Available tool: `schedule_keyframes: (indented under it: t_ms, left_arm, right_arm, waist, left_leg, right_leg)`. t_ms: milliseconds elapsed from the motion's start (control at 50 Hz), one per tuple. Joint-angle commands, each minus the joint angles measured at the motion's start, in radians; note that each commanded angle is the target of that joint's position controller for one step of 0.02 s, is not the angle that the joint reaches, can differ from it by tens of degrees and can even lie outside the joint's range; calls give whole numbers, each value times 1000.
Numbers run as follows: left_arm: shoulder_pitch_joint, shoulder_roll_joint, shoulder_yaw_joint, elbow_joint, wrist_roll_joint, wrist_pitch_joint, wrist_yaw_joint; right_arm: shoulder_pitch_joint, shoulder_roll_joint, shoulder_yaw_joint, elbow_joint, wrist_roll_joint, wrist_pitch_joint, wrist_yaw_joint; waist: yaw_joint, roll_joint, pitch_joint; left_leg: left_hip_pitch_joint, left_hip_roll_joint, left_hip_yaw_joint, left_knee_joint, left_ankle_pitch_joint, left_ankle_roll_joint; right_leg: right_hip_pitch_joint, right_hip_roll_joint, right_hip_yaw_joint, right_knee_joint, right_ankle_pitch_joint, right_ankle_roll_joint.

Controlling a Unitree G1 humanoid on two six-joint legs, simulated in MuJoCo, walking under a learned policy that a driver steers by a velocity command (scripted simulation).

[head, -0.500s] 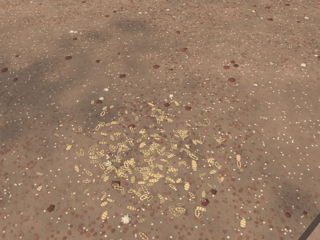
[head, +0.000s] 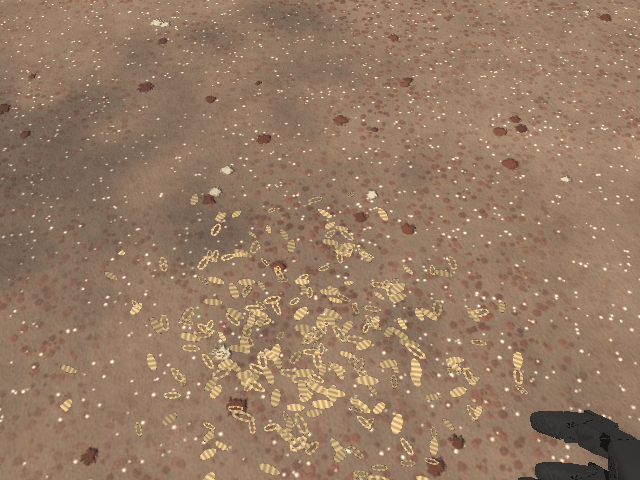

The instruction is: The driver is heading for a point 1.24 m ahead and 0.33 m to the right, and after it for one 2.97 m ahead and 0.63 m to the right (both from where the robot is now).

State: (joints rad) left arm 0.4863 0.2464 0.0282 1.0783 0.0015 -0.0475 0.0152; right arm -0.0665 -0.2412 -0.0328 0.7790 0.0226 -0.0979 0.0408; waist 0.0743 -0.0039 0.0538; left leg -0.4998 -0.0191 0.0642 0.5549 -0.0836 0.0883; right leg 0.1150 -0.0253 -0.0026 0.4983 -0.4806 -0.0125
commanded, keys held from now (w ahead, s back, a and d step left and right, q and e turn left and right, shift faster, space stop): w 0.30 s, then w+e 0.70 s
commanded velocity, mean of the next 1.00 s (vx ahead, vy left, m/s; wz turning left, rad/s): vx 0.49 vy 0.00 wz -0.28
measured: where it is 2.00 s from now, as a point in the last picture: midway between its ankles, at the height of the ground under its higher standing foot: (492, 237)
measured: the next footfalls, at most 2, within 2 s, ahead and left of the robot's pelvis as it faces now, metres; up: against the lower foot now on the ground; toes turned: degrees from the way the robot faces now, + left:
right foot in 0.50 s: +0.47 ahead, -0.14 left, +0.00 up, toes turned -5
left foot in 1.00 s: +0.79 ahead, +0.00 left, +0.00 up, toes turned -23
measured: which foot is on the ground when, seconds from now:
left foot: down 0.00-0.50, up 0.52-0.98, down 1.00-1.00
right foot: down 0.00-0.00, up 0.02-0.48, down 0.50-1.00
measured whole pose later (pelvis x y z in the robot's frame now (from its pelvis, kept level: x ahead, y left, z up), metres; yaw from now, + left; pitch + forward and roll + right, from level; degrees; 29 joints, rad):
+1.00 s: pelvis +0.59 -0.06 +0.01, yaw -19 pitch +2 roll -1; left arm 0.42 0.29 0.08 0.83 -0.02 -0.04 0.02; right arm -0.02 -0.28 -0.04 0.76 0.00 -0.13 0.02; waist 0.09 0.03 0.00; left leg -0.46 -0.01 -0.07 0.42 0.00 0.01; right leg -0.03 0.11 0.22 0.43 -0.42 -0.06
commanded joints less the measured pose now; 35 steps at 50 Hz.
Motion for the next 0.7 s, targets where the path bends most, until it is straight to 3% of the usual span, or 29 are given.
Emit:
schedule_keyframes:
  t_ms: [20,40,60,80,100,140,200,240,300,400,440,460,480,500,520,540,560,580,600,620,640,700]
  left_arm:
    - [62,48,-7,-75,-13,-55,-18]
    - [-59,137,20,-123,-47,-76,-23]
    - [-127,148,23,-142,-55,-84,-18]
    - [-152,138,29,-144,-44,-82,-9]
    - [-128,120,34,-138,-32,-68,-3]
    - [-98,72,30,-136,-23,-43,-1]
    - [-203,84,36,-189,-10,-29,4]
    - [-290,85,36,-223,-3,-35,0]
    - [-413,61,24,-257,-8,-47,-13]
    - [-520,77,17,-311,-25,-49,-46]
    - [-520,96,22,-331,-26,-49,-60]
    - [-481,115,31,-330,-26,-48,-64]
    - [-383,142,48,-310,-23,-46,-65]
    - [-224,193,79,-264,-25,-42,-60]
    - [-82,298,111,-244,-16,-36,-52]
    - [-43,308,110,-235,-27,-35,-58]
    - [-54,220,83,-244,-24,-38,-56]
    - [-128,196,77,-264,-16,-42,-51]
    - [-193,179,72,-286,-9,-44,-49]
    - [-240,155,64,-304,-1,-45,-48]
    - [-263,139,59,-317,6,-46,-47]
    - [-240,164,67,-322,-11,-46,-31]
  right_arm:
    - [490,-227,-73,98,-14,12,-12]
    - [378,-181,-56,87,-7,6,-12]
    - [284,-148,-46,70,-9,-1,-10]
    - [229,-117,-37,65,-17,-8,-4]
    - [202,-95,-30,66,-28,-14,-1]
    - [206,-90,-29,85,-25,-19,3]
    - [260,-135,-37,117,-25,-24,-15]
    - [300,-154,-40,130,-23,-19,-30]
    - [358,-173,-42,146,-13,-12,-43]
    - [436,-185,-50,191,-8,8,-49]
    - [429,-196,-56,191,-9,22,-52]
    - [412,-205,-59,184,-12,29,-53]
    - [392,-209,-60,175,-15,38,-55]
    - [398,-190,-52,160,-24,47,-62]
    - [467,-127,-26,122,-40,37,-60]
    - [516,-42,7,123,-51,4,-45]
    - [419,-148,-19,108,-10,-28,-32]
    - [330,-179,-25,76,15,-50,-28]
    - [286,-177,-25,68,4,-60,-34]
    - [279,-177,-33,67,-13,-58,-40]
    - [285,-173,-38,64,-22,-47,-42]
    - [269,-137,-37,45,-37,-17,-48]
  waist:
    - [-210,199,-454]
    - [-182,168,-237]
    - [-147,86,-133]
    - [-111,37,-71]
    - [-71,60,-57]
    - [-40,79,-45]
    - [-46,64,7]
    - [-71,49,21]
    - [-113,42,26]
    - [-141,38,32]
    - [-124,48,18]
    - [-96,64,-12]
    - [-40,71,-77]
    - [23,49,-173]
    - [26,-104,-306]
    - [-6,-260,-402]
    - [29,-184,-349]
    - [19,-135,-219]
    - [-7,-41,-158]
    - [-45,-10,-118]
    - [-74,-24,-113]
    - [-92,-37,-80]
  left_leg:
    - [954,412,-859,-269,-359,276]
    - [780,371,-707,-301,-369,212]
    - [603,334,-557,-331,-271,181]
    - [460,292,-441,-359,-151,160]
    - [369,249,-351,-386,-85,140]
    - [275,223,-277,-430,-37,148]
    - [245,219,-221,-476,2,168]
    - [278,208,-190,-481,30,156]
    - [298,180,-128,-478,54,124]
    - [520,262,-85,-423,80,99]
    - [597,288,-63,-358,194,78]
    - [616,286,-44,-290,356,63]
    - [611,265,-7,-150,541,42]
    - [538,216,42,66,600,10]
    - [188,131,80,435,322,-49]
    - [-128,-45,-36,683,-449,-88]
    - [-247,5,-162,777,-456,-59]
    - [-294,49,-156,760,-361,-38]
    - [-262,87,-148,698,-284,-33]
    - [-194,118,-152,619,-237,-39]
    - [-132,132,-159,576,-217,-47]
    - [-109,124,-134,438,-162,-99]
  right_leg:
    - [-736,75,141,835,-71,-21]
    - [-831,12,132,885,-21,-42]
    - [-807,-45,105,844,78,-51]
    - [-762,-82,86,780,145,-47]
    - [-689,-115,92,729,189,-43]
    - [-628,-130,79,673,203,-29]
    - [-719,-148,63,535,306,7]
    - [-765,-144,56,386,434,21]
    - [-710,-98,10,169,586,23]
    - [-760,-74,19,57,547,-21]
    - [-750,-52,9,46,445,-55]
    - [-685,-26,-14,44,399,-74]
    - [-548,15,-51,32,388,-97]
    - [-329,50,-55,22,403,-125]
    - [52,-155,292,34,367,-247]
    - [275,-309,756,-140,166,-368]
    - [264,-295,751,-202,96,-327]
    - [137,-265,618,-215,180,-291]
    - [4,-229,517,-229,292,-276]
    - [-115,-202,442,-248,410,-265]
    - [-184,-177,406,-271,472,-263]
    - [-282,-145,324,-311,553,-275]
